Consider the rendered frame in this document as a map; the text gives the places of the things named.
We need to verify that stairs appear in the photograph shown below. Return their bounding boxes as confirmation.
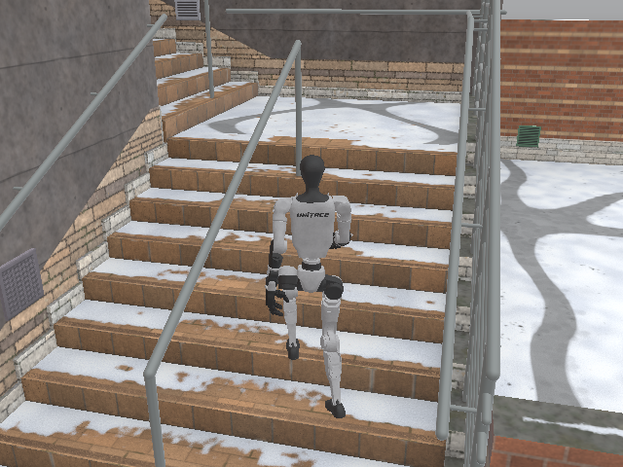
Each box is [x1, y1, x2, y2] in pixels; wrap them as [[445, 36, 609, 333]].
[[153, 39, 258, 143], [0, 139, 457, 467]]

